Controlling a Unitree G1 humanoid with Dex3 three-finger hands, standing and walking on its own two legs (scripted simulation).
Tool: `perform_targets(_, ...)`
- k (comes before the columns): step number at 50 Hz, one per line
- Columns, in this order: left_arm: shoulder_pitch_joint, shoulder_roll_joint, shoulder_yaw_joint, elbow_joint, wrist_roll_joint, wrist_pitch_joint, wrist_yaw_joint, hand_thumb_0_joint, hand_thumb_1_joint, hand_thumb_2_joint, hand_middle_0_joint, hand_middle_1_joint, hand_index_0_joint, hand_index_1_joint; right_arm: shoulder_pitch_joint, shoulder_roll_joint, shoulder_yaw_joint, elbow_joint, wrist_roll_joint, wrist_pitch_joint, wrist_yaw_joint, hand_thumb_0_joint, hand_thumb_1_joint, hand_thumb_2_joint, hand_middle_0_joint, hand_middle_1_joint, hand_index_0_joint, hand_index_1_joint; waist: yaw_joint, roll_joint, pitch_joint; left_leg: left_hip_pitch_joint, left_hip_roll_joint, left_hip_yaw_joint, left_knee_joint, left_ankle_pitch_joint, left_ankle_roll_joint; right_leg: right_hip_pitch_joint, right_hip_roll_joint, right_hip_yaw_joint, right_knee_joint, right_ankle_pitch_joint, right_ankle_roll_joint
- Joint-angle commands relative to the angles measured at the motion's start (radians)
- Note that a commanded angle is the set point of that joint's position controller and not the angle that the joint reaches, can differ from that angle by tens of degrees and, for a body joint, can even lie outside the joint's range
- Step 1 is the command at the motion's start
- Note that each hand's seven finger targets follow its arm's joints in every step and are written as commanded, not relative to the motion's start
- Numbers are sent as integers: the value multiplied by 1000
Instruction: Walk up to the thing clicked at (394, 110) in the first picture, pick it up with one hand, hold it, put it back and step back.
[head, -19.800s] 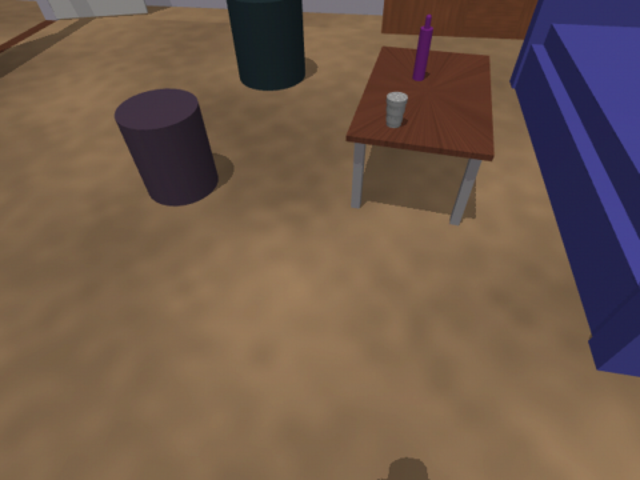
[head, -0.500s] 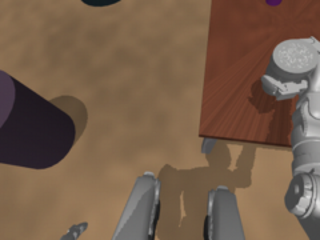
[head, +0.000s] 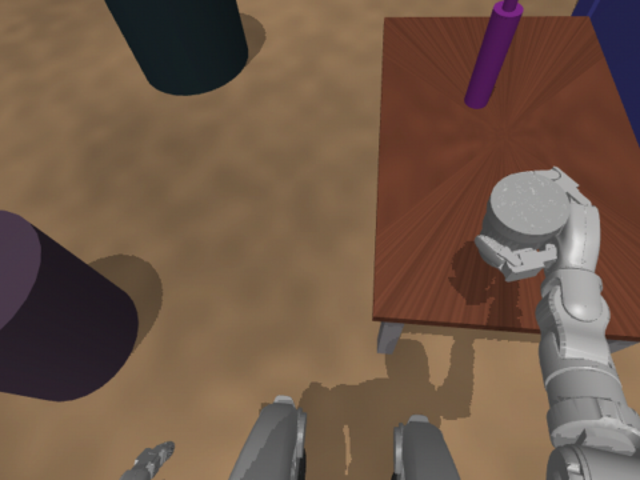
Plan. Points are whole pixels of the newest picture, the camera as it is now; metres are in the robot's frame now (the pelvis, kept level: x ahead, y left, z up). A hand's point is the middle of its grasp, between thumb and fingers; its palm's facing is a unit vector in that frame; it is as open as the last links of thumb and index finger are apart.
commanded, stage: lift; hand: right
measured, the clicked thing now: (513, 228) +0.44 -0.18 +0.02
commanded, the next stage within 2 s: hold in 0.94 s
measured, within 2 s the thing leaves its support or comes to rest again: neither
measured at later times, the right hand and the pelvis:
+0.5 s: hand (544, 230) +0.39 -0.18 +0.10, palm faces +0.14 +0.99 -0.02, open 10.2 cm; pelvis +0.02 +0.00 +0.06, yaw +0 degrees
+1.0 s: hand (560, 228) +0.38 -0.18 +0.13, palm faces +0.14 +0.99 +0.00, open 10.2 cm; pelvis +0.03 +0.00 +0.09, yaw +0 degrees
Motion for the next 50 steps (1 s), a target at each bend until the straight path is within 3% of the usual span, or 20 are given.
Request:
perform_targets(1, 83, 156, 63, -71, -1, -40, 20, 0, 895, 903, -186, -292, -185, -293, -382, -185, -15, -338, 27, -93, -18, 0, -107, -1321, 1274, 1446, 1322, 1447, -5, -70, -455, 402, -28, 29, -225, 258, 59, 342, 11, -38, -276, 280, -36)
perform_targets(4, 67, 152, 65, -65, -3, -54, 26, 0, 894, 901, -187, -293, -185, -293, -338, -131, 29, -360, 36, -94, -15, 0, -116, -1318, 1266, 1439, 1314, 1439, 8, -55, -406, 435, -26, 25, -274, 238, 54, 366, 13, -44, -314, 247, -40)
perform_targets(6, 54, 149, 64, -60, -3, -63, 27, 0, 892, 903, -184, -290, -182, -292, -290, -155, 7, -361, 37, -97, -18, 0, -133, -1318, 1269, 1438, 1317, 1438, -20, -53, -392, 473, -25, 20, -293, 246, 53, 376, 15, -52, -329, 255, -38)
perform_targets(10, 47, 146, 59, -65, -1, -69, 28, 0, 896, 901, -179, -289, -178, -289, -238, -134, 18, -404, 47, -103, -9, 0, -124, -1321, 1281, 1449, 1329, 1449, -30, -77, -405, 512, -27, 29, -312, 321, 53, 472, 14, -47, -370, 351, -29)
perform_targets(16, 24, 128, 52, -66, -6, -72, 27, 0, 895, 898, -181, -290, -180, -290, -184, -121, 24, -410, 56, -106, -15, 0, -108, -1318, 1279, 1449, 1328, 1449, -43, -37, -340, 590, -26, 24, -378, 300, 49, 485, 15, -55, -430, 319, -33)
perform_targets(20, 22, 139, 62, -66, -9, -77, 31, 0, 903, 896, -180, -292, -181, -290, -142, -82, 64, -420, 56, -106, -7, 0, -117, -1301, 1261, 1427, 1308, 1427, -31, -31, -338, 598, -29, 29, -400, 319, 49, 560, 11, -50, -462, 346, -29)
perform_targets(23, 12, 124, 49, -68, -10, -77, 33, 0, 905, 891, -182, -293, -184, -290, -128, -106, 53, -467, 62, -109, -6, 0, -95, -1290, 1243, 1413, 1291, 1413, -54, -51, -328, 647, -25, 24, -417, 348, 48, 568, 15, -59, -476, 375, -27)
perform_targets(24, 22, 129, 58, -71, -12, -79, 33, 0, 909, 892, -179, -293, -182, -289, -87, -66, 75, -452, 64, -104, -1, 0, -88, -1289, 1242, 1414, 1291, 1414, -38, -19, -350, 648, -28, 27, -423, 365, 45, 591, 12, -54, -480, 395, -29)
perform_targets(25, 18, 129, 55, -65, -12, -78, 34, 0, 904, 894, -182, -294, -184, -291, -113, -104, 48, -477, 65, -106, -6, 0, -77, -1292, 1244, 1418, 1293, 1419, -54, -45, -327, 652, -28, 27, -426, 358, 48, 594, 10, -53, -493, 396, -25)
perform_targets(27, 11, 125, 54, -67, -12, -80, 34, 0, 909, 890, -180, -294, -184, -290, -76, -64, 72, -454, 71, -106, -3, 0, -101, -1305, 1252, 1428, 1302, 1428, -47, -27, -304, 659, -29, 31, -439, 353, 46, 603, 9, -52, -507, 390, -25)
perform_targets(30, 9, 118, 51, -65, -12, -79, 38, 0, 911, 888, -182, -295, -187, -291, -113, -97, 55, -503, 68, -111, -9, 0, -104, -1311, 1259, 1435, 1309, 1435, -53, -33, -292, 682, -26, 23, -460, 357, 44, 605, 11, -60, -517, 386, -29)
perform_targets(37, -2, 125, 51, -63, -15, -79, 41, 0, 909, 888, -184, -297, -188, -292, -40, -62, 96, -478, 65, -109, 4, 0, -128, -1302, 1248, 1418, 1295, 1419, -52, -48, -259, 682, -30, 28, -479, 361, 48, 670, 1, -49, -559, 418, -18)
perform_targets(38, -11, 120, 49, -72, -15, -79, 40, 0, 909, 886, -186, -298, -191, -293, -57, -86, 78, -531, 67, -111, 3, 0, -109, -1298, 1240, 1414, 1288, 1414, -73, -70, -282, 705, -28, 26, -483, 365, 49, 676, 4, -53, -560, 418, -17)
perform_targets(39, 4, 123, 55, -66, -15, -79, 41, 0, 910, 887, -184, -299, -189, -293, -30, -50, 99, -479, 69, -103, 6, 0, -117, -1308, 1249, 1425, 1298, 1425, -47, -22, -277, 705, -31, 30, -486, 379, 46, 679, 3, -50, -559, 438, -20)
perform_targets(40, -10, 114, 47, -74, -15, -79, 39, 0, 909, 887, -186, -299, -191, -293, -46, -72, 83, -546, 72, -106, 1, 0, -118, -1313, 1251, 1428, 1300, 1428, -73, -63, -284, 716, -30, 29, -489, 370, 49, 684, 2, -48, -573, 429, -16)
perform_targets(43, -7, 113, 50, -69, -16, -78, 38, 0, 910, 888, -187, -300, -192, -294, 15, -49, 83, -472, 78, -96, -1, 0, -123, -1302, 1251, 1420, 1298, 1420, -71, -19, -232, 731, -29, 33, -506, 362, 45, 657, 5, -52, -582, 419, -19)
perform_targets(44, -18, 113, 49, -82, -17, -80, 37, 0, 906, 887, -189, -301, -194, -296, -33, -61, 85, -551, 79, -102, -4, 0, -105, -1300, 1239, 1414, 1287, 1414, -75, -32, -267, 748, -28, 27, -514, 366, 43, 679, 8, -58, -580, 406, -24)
perform_targets(45, -6, 106, 46, -70, -19, -81, 41, 0, 904, 891, -188, -299, -191, -295, -38, -59, 79, -505, 80, -98, -9, 0, -107, -1302, 1242, 1417, 1291, 1417, -57, 13, -246, 748, -27, 27, -518, 376, 40, 668, 8, -59, -574, 412, -29)
perform_targets(46, -14, 104, 43, -74, -18, -81, 42, 0, 907, 889, -188, -302, -194, -296, -18, -63, 77, -522, 79, -97, -11, 0, -118, -1294, 1236, 1407, 1284, 1407, -75, -6, -237, 762, -23, 21, -521, 383, 40, 665, 11, -66, -576, 413, -29)
perform_targets(50, -15, 108, 48, -72, -17, -81, 46, 0, 908, 891, -188, -302, -193, -297, -24, -58, 94, -545, 73, -96, -9, 0, -131, -1298, 1236, 1406, 1282, 1406, -67, -10, -246, 762, -23, 20, -531, 375, 41, 690, 11, -64, -589, 406, -29)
